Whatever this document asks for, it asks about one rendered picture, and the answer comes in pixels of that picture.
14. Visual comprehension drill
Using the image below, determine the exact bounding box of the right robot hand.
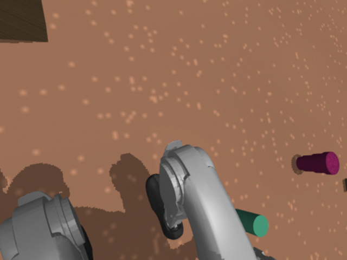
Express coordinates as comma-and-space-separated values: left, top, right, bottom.
253, 247, 276, 260

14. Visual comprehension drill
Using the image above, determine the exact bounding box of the right robot foot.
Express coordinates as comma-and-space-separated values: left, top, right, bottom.
146, 174, 183, 240

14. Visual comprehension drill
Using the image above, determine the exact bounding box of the left robot foot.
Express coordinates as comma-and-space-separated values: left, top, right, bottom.
81, 225, 93, 260

